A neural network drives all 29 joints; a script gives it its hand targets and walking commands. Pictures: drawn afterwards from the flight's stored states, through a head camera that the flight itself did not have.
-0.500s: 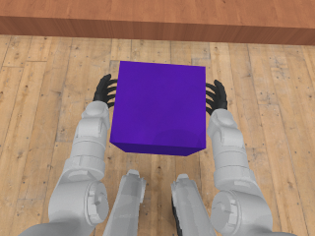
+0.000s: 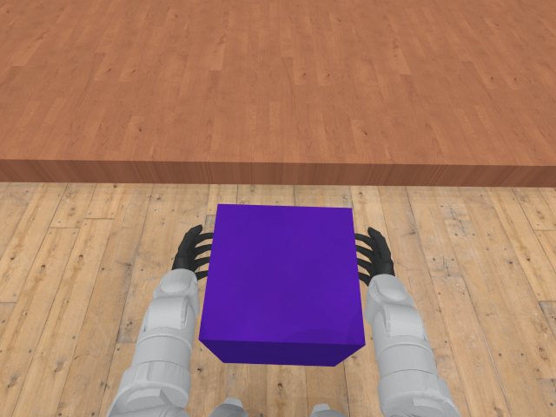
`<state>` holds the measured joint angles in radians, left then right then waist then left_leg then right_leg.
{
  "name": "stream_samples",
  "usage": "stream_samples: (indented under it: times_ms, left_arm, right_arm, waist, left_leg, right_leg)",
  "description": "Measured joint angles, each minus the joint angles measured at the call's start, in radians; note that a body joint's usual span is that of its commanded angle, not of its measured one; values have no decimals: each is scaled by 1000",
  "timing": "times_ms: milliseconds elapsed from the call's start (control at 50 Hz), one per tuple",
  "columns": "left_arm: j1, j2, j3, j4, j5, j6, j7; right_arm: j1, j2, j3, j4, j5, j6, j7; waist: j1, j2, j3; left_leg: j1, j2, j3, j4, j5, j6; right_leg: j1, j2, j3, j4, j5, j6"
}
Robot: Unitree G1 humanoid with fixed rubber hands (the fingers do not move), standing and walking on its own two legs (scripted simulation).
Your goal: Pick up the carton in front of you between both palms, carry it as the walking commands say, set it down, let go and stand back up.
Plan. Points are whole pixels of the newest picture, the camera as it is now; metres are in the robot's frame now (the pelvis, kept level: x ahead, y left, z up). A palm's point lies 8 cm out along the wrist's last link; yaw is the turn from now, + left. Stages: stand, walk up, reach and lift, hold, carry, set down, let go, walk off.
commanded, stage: reach and lift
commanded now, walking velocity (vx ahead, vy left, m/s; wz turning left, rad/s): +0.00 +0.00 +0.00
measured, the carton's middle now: (281, 292) +0.33 +0.01 -0.10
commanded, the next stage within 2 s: hold in 1.34 s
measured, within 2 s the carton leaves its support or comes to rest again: neither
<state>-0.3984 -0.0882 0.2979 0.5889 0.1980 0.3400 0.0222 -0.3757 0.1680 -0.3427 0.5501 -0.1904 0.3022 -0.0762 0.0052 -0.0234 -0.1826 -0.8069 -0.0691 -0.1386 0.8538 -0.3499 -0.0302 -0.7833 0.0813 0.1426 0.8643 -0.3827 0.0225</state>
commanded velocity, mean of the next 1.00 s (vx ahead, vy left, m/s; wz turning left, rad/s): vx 0.00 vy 0.00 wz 0.00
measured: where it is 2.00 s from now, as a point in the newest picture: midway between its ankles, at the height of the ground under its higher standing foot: outside the picture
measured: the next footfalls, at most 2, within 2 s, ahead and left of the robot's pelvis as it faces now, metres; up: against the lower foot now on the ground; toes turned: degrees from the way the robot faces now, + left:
none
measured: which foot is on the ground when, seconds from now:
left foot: down 0.00-1.00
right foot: down 0.00-1.00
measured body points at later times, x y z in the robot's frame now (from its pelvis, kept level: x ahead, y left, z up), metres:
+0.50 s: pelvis +0.00 +0.00 +0.05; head -0.03 +0.00 +0.50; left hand +0.31 +0.15 +0.06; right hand +0.31 -0.15 +0.07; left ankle +0.03 +0.13 -0.69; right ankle +0.02 -0.13 -0.69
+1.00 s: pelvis +0.01 +0.00 +0.05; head -0.02 +0.01 +0.50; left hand +0.32 +0.15 +0.07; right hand +0.32 -0.15 +0.08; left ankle +0.03 +0.13 -0.69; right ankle +0.02 -0.13 -0.69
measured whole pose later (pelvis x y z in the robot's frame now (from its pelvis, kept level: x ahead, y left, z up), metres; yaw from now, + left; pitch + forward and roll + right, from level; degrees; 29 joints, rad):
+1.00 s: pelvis +0.01 +0.00 +0.05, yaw +0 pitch -4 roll +0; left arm -0.28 -0.15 0.24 0.33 0.29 0.67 0.01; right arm -0.29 0.16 -0.28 0.35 -0.29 0.63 0.01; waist 0.00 -0.01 -0.02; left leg -0.14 -0.04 -0.14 0.40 -0.20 -0.01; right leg -0.12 0.04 0.15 0.41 -0.23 0.01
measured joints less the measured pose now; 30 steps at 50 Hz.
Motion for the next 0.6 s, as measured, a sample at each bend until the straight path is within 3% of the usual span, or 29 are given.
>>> stream_samples:
  times_ms: [340,480,600]
  left_arm:
    - [160,-59,-57,-193,42,227,11]
    - [105,-70,-12,-167,101,284,-16]
    - [76,-68,-1,-178,103,286,-22]
  right_arm:
    - [120,-18,77,-142,-40,232,51]
    - [63,-3,31,-113,-104,286,74]
    - [35,5,18,-126,-116,288,76]
  waist:
    - [-5,14,76]
    - [-3,15,130]
    - [-5,15,165]
  left_leg:
    - [554,23,-8,-381,123,11]
    - [608,24,-7,-389,134,11]
    - [600,23,-7,-379,138,10]
  right_leg:
    - [552,-31,11,-381,124,-11]
    - [604,-32,9,-386,134,-12]
    - [598,-32,5,-377,138,-10]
